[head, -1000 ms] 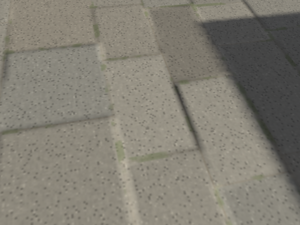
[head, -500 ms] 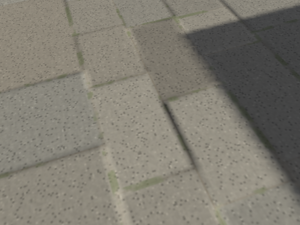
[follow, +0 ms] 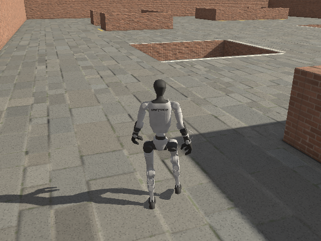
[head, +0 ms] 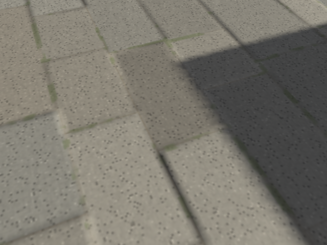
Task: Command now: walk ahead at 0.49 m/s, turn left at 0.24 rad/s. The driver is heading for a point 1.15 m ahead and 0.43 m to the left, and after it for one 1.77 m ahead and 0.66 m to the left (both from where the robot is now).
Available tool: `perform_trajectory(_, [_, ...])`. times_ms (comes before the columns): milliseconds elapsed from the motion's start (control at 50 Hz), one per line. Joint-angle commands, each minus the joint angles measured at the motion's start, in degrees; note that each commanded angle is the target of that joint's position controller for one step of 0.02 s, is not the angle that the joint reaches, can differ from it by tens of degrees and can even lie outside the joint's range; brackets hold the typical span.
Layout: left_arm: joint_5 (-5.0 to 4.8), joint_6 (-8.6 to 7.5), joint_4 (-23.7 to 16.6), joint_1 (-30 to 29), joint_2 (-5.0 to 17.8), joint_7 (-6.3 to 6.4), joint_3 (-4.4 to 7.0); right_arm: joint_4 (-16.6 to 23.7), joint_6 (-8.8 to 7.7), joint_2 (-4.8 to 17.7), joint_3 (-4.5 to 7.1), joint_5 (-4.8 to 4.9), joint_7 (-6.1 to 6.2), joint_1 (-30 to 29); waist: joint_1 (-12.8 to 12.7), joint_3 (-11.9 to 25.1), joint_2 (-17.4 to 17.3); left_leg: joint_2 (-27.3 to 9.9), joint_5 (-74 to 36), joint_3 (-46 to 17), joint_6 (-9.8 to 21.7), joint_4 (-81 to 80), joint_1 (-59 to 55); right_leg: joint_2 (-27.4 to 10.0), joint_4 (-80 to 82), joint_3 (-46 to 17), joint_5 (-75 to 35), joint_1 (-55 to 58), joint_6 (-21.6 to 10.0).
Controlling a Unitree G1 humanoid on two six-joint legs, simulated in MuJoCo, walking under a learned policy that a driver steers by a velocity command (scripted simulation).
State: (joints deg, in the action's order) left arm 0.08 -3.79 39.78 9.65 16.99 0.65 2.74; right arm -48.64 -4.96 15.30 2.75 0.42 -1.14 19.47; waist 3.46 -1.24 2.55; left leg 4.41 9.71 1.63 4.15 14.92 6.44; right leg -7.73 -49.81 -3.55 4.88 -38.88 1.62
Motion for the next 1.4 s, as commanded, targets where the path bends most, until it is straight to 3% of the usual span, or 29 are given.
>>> perform_trajectory(20, [-0.05, -1.55, -4.17, -4.53, 1.82, -0.54, 0.2, 3.99, -0.4, 10.55, 2.44, 0.71, 0.99, -2.3, -0.61, -2.27, -4.52, -12.81, -7.47, -8.83, 8.57, -7.69, 6.0, 2.21, 11.88, 1.39, -9.44, 5.15, 1.37])
perform_trajectory(140, [-0.97, -2.95, -5.62, -8.93, 4.79, -2.16, 1.18, 2.66, 1.54, 11.53, 3.04, 1.29, 1.78, 2.14, -0.45, -1.3, -7.06, -16.68, -5.23, -15.35, 6.38, 0.4, -1.83, 4.85, 22.05, -0.37, -5.67, 10.4, -0.03])
perform_trajectory(180, [-0.98, -3.36, -3.76, -1.56, 7.09, -1.87, 2.46, 2.89, 2.08, 10.85, 2.87, 0.89, 1.82, 1.29, -4.89, 2.27, -7.84, -14.83, -11.72, -15.16, 4.42, 8.7, -1.16, 5.94, 24.68, 1.4, -1.6, 21.35, -2.47])
perform_trajectory(200, [-0.24, -3.54, -2.39, 6.4, 9.81, -1.4, 3.61, 3.59, 2.03, 8.0, 1.83, 0.2, 1.62, 1.3, -8.68, 9.18, -6.09, -11.12, -10.31, -12.9, 2.43, 20.88, 3.65, 2.01, 22.92, -1.17, -1.41, 34.74, -5.17])
perform_trajectory(220, [1.12, -3.18, -1.8, 13.76, 15.06, -0.92, 4.89, 5.83, 1.44, 2.7, 0.25, -0.22, 1.5, 5.43, -9.03, 19.64, 5.79, -3.69, 5.65, -6.91, -1.41, 41.85, 21.26, -11.92, 22.33, -19.42, 3.87, 56.48, -11.43])
perform_trajectory(240, [0.87, -2.6, -0.9, 15.66, 13.75, -1.36, 4.63, 6.77, 0.7, 2.92, -0.07, 1.32, 1.4, 7.57, -8.23, 23.72, 17.44, -1.71, 24.66, -8.33, -2.63, 54.38, 33.41, -17.69, 30.61, -39.12, 15.59, 61.27, -16.12])
perform_trajectory(260, [0.42, -2.45, -1.35, 12.57, 8.77, -1.39, 3.2, 6.47, 0.74, 8.92, 1.57, 2.49, 1.49, 4.37, -8.87, 15.67, 9.7, -5.09, 20.95, -10.52, -2.6, 59.8, 37.95, -15.83, 32.3, -33.41, 20.75, 55.46, -13.98])
perform_trajectory(280, [0.23, -2.21, -1.55, 9.62, 6.48, -1.21, 2.48, 7.35, 0.96, 9.85, 1.95, 2.29, 1.5, 0.0, -8.54, 9.87, 5.65, -7.35, 16.05, -8.76, -2.64, 60.01, 38.45, -13.72, 32.77, -24.47, 17.39, 48.61, -12.24])
perform_trajectory(380, [0.46, -3.12, 0.26, 2.11, 4.24, -1.03, 2.14, 8.88, 3.61, 5.29, 2.0, 1.44, 0.93, -2.29, -3.53, 0.63, 3.97, -11.97, 5.92, -7.25, -4.29, 51.67, 31.44, -8.12, 40.49, -4.62, -0.28, 31.17, -11.81])
perform_trajectory(620, [-1.56, -0.91, 4.77, 6.24, 10.69, -0.12, 4.69, 16.23, 3.67, 4.56, 1.43, 0.79, -2.11, -17.95, -6.81, -4.03, 0.41, -9.49, -5.22, 0.03, -1.01, 22.79, 30.43, -9.52, 38.55, 12.86, -13.01, 41.48, -9.12])
perform_trajectory(660, [-2.28, -0.15, 4.76, 5.66, 12.55, -0.02, 5.25, 16.41, 4.08, 6.56, 2.56, 0.56, -2.1, -14.93, -4.05, -0.83, 2.0, -5.82, 0.76, 3.35, 1.41, 22.21, 23.7, -9.32, 30.35, 14.78, -31.42, 43.37, -7.96])
perform_trajectory(700, [-2.48, 0.5, 4.45, 5.14, 11.43, 0.09, 4.68, 12.16, 4.68, 11.94, 5.81, 0.93, -1.13, 1.35, 4.79, 7.99, 0.18, -0.39, -1.56, 4.85, 5.27, 18.08, 0.19, -5.64, 7.73, 17.78, -36.55, 35.67, -4.88])
perform_trajectory(720, [0.42, 0.18, 3.12, 7.34, 6.04, 0.07, 2.79, 10.76, 5.23, 17.42, 7.27, 1.51, 0.15, 7.43, 4.74, 12.08, -11.78, -11.21, -4.76, -12.54, 9.25, 17.27, -15.65, -1.54, -12.0, 17.71, -1.27, 18.87, -1.8])
perform_trajectory(740, [0.61, -1.53, -0.29, 9.84, 1.96, -0.38, 1.06, 13.31, 4.08, 20.92, 6.98, 1.34, -0.26, 3.53, -0.92, 20.68, -20.54, -22.47, 13.23, -47.14, 20.86, 5.81, -28.3, 10.04, -28.75, 5.91, 30.98, -0.92, 0.7])
perform_trajectory(760, [-1.63, -3.19, -0.83, 2.67, 8.13, -0.94, 2.21, 14.0, 2.97, 15.3, 5.41, 1.16, -1.0, 3.52, 3.54, 19.33, -10.17, -23.12, 16.99, -47.26, 18.0, 0.02, -26.71, 7.17, -31.1, -2.06, 27.59, -6.97, -0.46])
perform_trajectory(780, [-2.85, -4.04, -2.09, -0.45, 8.71, -1.16, 2.27, 13.31, 2.07, 12.98, 4.64, 0.78, -1.06, 2.08, 2.7, 11.77, -8.59, -21.59, 14.16, -39.83, 15.85, 0.01, -20.45, 5.17, -28.38, -1.14, 22.37, -9.4, -1.85])
perform_trajectory(800, [-1.74, -4.34, -1.4, -0.26, 7.84, -0.62, 2.06, 13.47, 1.62, 11.51, 4.1, 0.7, -1.03, -1.37, -0.16, 7.22, -3.33, -19.16, 7.21, -33.42, 13.91, 0.51, -11.95, 2.6, -23.45, -1.24, 17.81, -6.45, -2.05])
perform_trajectory(820, [-0.15, -4.14, -0.8, 0.42, 8.24, -0.21, 2.42, 13.96, 1.52, 9.64, 3.54, 0.46, -0.73, -4.71, -2.32, 5.41, -3.52, -16.98, 0.61, -28.29, 12.8, 0.45, -5.53, 0.93, -18.46, -1.63, 14.91, -2.26, -1.67])
perform_trajectory(900, [0.94, -2.05, -0.61, 1.11, 6.37, -0.36, 2.24, 14.33, 1.18, 9.78, 3.41, -0.01, 0.61, -5.7, -4.38, 3.71, -4.61, -13.62, -12.69, -20.8, 13.12, -2.25, 3.92, 1.1, -10.0, -0.27, 8.99, 3.37, 1.07])
perform_trajectory(1020, [0.32, -2.27, -3.73, -11.06, 3.26, -1.17, 0.8, 11.77, 1.9, 11.07, 3.79, 0.74, 2.18, -0.73, 0.03, 0.39, -6.55, -9.47, -7.02, -16.58, 8.91, -1.46, 6.91, 5.68, 13.87, 0.51, -9.62, 6.55, 2.86])
perform_trajectory(1100, [-0.39, -3.18, -5.14, -14.51, 4.9, -2.27, 1.24, 10.01, 2.51, 10.72, 3.83, 1.19, 2.4, 2.34, 1.08, -0.05, -7.37, -11.49, -4.12, -21.74, 8.01, 2.87, 2.73, 7.22, 20.58, -1.1, -9.28, 8.77, 1.41])
perform_trajectory(1160, [-0.59, -3.85, -4.46, -10.94, 6.61, -2.57, 2.11, 9.69, 3.1, 10.49, 3.93, 0.93, 2.65, 1.73, -1.09, 0.7, -9.98, -13.14, -7.34, -25.37, 6.81, 7.75, -1.04, 7.5, 22.35, -0.85, -2.33, 12.81, -0.92])
perform_trajectory(1200, [0.44, -4.46, -2.01, -0.5, 8.92, -2.1, 3.46, 9.91, 3.09, 7.09, 2.7, 0.46, 2.3, 1.25, -6.13, 7.39, -9.14, -8.89, -14.45, -21.91, 4.06, 19.69, 0.95, 5.29, 24.45, -0.78, -3.13, 29.36, -4.92])
perform_trajectory(1220, [1.24, -4.42, -1.34, 7.68, 12.0, -1.79, 4.08, 10.63, 2.94, 4.0, 1.43, -0.73, 2.22, 3.89, -7.98, 16.21, -1.35, -4.71, -2.06, -17.54, 1.7, 36.05, 9.8, -4.73, 22.13, -11.9, -1.92, 45.58, -9.14])
perform_trajectory(1240, [1.01, -3.6, 1.95, 12.58, 14.92, -2.47, 5.15, 10.86, 2.42, 2.08, 0.78, 1.63, 2.19, 11.94, -4.92, 20.54, 18.65, 2.43, 23.72, -12.03, -2.18, 53.0, 29.69, -14.72, 30.19, -39.46, 14.34, 59.43, -18.16])
perform_trajectory(1260, [-0.79, -3.47, 1.12, 11.22, 9.19, -2.78, 3.8, 9.52, 2.24, 8.09, 1.68, 2.09, 2.37, 9.22, -6.72, 14.75, 9.94, -1.51, 22.28, -14.37, -2.59, 59.02, 36.2, -14.28, 33.47, -41.95, 27.27, 56.33, -16.71])
perform_trajectory(1300, [-0.05, -2.71, 0.34, 5.61, 5.76, -2.38, 2.46, 11.43, 2.21, 9.9, 2.22, 0.95, 2.34, -2.13, -7.2, 3.79, 0.52, -5.08, 13.43, -10.97, -2.73, 58.34, 36.29, -9.58, 34.83, -26.24, 18.3, 42.63, -13.55])
perform_trajectory(1340, [0.76, -2.63, 0.93, 3.54, 4.32, -2.03, 1.75, 12.33, 1.72, 7.86, 2.12, 0.29, 1.75, -4.13, -4.76, 0.99, 1.48, -8.3, 9.2, -9.96, -2.64, 52.3, 32.61, -6.07, 37.0, -18.42, 7.86, 34.85, -13.31])
perform_trajectory(1400, [-0.19, -2.97, 2.34, 4.56, 4.9, -1.87, 1.8, 12.28, 1.78, 4.9, 1.28, 0.25, 1.27, -4.14, -3.93, 1.14, 3.03, -9.72, 8.26, -6.91, -3.5, 44.88, 30.93, -4.86, 39.78, -12.71, 0.4, 32.34, -14.59])
